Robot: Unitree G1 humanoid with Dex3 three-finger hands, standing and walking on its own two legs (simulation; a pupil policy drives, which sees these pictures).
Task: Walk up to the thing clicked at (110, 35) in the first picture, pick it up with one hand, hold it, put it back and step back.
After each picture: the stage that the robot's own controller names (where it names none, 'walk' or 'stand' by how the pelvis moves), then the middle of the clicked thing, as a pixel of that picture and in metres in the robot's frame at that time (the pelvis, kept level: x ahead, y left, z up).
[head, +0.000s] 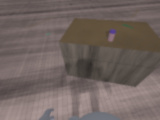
stand; (111, 35) +0.93 -0.16 +0.02
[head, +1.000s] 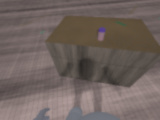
rise first; (101, 34) +0.85 -0.01 +0.04
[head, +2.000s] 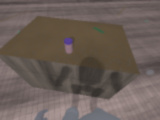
walk; (68, 45) +0.57 +0.24 +0.05
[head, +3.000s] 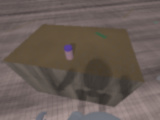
stand; (68, 52) +0.54 +0.24 +0.04
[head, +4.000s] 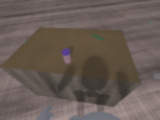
stand; (67, 56) +0.52 +0.25 +0.02
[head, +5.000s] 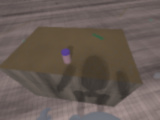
stand; (66, 56) +0.50 +0.25 +0.02
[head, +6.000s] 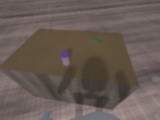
stand; (65, 58) +0.50 +0.26 +0.01
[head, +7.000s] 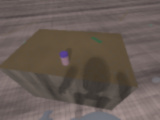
stand; (64, 58) +0.50 +0.27 +0.01
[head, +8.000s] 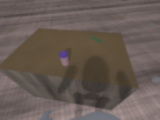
stand; (64, 58) +0.49 +0.27 +0.01
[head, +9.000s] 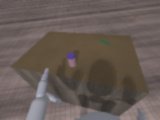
rise first; (71, 60) +0.50 +0.24 +0.02
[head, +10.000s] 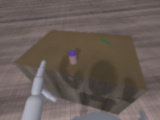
go down; (72, 57) +0.53 +0.25 +0.02
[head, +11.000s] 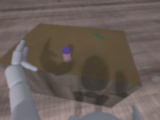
go down; (66, 54) +0.52 +0.23 +0.03
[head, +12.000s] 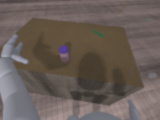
go down; (64, 54) +0.50 +0.22 +0.04
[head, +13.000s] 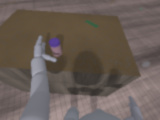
close in; (56, 47) +0.51 +0.25 +0.07
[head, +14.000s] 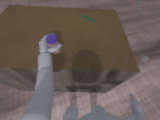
close; (53, 44) +0.52 +0.24 +0.08
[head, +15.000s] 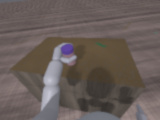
lift; (69, 55) +0.35 +0.17 +0.24
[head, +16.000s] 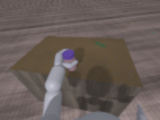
hold; (70, 60) +0.33 +0.16 +0.20
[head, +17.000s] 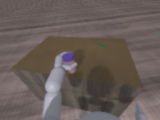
hold; (69, 63) +0.33 +0.17 +0.18
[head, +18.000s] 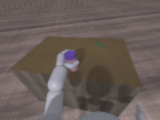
crouch; (71, 61) +0.34 +0.16 +0.19
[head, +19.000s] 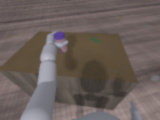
crouch; (61, 42) +0.46 +0.22 +0.23
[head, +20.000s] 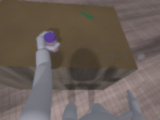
lower; (52, 43) +0.52 +0.23 +0.08
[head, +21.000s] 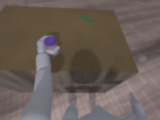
lower; (52, 46) +0.50 +0.24 +0.08
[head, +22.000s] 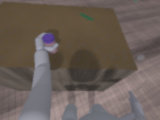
lower; (50, 44) +0.51 +0.24 +0.09
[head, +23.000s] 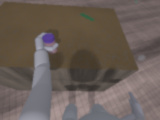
lower; (50, 44) +0.51 +0.25 +0.09
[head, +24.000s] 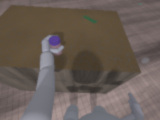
loosen; (56, 46) +0.50 +0.23 +0.09
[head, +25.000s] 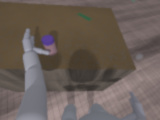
withdraw; (50, 45) +0.50 +0.24 +0.09
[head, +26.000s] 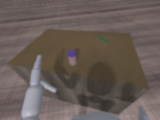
sink last; (72, 58) +0.49 +0.23 +0.05
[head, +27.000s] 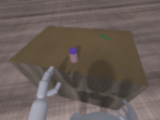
stand; (73, 55) +0.51 +0.22 +0.04
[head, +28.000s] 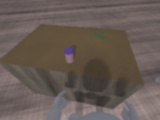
stand; (69, 55) +0.50 +0.23 +0.05
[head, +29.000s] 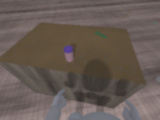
stand; (69, 54) +0.50 +0.23 +0.06
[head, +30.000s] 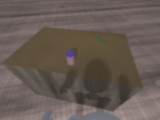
stand; (70, 57) +0.50 +0.22 +0.03
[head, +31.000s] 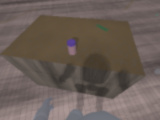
walk; (71, 47) +0.56 +0.20 +0.04
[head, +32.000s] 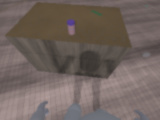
walk; (71, 27) +0.77 +0.27 +0.04
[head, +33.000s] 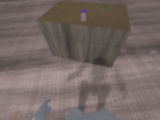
stand; (83, 15) +1.13 +0.22 +0.05
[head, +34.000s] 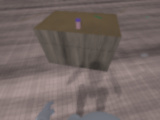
stand; (78, 23) +1.11 +0.27 +0.02
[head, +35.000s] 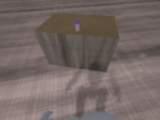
stand; (77, 26) +1.13 +0.27 +0.01
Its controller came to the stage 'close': yes
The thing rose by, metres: 0.22
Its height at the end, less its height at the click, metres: +0.00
